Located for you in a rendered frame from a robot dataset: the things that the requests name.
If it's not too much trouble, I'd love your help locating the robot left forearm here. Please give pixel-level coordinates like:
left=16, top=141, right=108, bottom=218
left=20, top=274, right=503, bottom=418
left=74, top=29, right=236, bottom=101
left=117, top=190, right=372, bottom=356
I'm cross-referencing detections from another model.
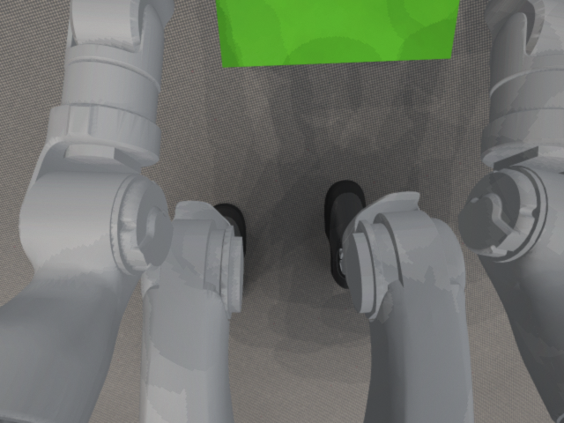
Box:
left=19, top=0, right=174, bottom=248

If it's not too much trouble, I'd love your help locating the carton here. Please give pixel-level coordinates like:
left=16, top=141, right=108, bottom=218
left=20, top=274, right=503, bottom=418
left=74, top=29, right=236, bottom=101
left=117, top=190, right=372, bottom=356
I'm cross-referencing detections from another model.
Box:
left=216, top=0, right=460, bottom=68

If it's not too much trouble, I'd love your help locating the robot right forearm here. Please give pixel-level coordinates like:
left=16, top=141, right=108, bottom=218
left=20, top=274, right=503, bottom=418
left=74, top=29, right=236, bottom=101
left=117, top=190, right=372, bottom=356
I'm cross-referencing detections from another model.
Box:
left=480, top=0, right=564, bottom=174

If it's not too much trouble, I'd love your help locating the left robot upper arm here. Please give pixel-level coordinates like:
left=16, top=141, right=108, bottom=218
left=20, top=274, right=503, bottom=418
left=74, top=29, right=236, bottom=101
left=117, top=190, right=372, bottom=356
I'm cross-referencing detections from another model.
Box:
left=0, top=170, right=174, bottom=423

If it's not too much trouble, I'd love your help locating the left robot foot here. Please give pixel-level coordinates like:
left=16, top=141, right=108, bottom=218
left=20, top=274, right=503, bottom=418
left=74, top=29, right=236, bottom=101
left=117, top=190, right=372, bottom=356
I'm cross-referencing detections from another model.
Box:
left=213, top=204, right=246, bottom=257

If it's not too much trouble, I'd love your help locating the left robot thigh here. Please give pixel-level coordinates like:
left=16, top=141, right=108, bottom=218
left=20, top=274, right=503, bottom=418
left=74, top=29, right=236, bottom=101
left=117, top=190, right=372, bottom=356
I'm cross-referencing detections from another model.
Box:
left=139, top=219, right=244, bottom=423

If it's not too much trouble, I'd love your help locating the right robot upper arm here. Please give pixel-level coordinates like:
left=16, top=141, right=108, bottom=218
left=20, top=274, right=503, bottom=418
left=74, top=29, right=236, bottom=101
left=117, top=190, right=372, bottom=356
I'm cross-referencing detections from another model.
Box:
left=458, top=166, right=564, bottom=423

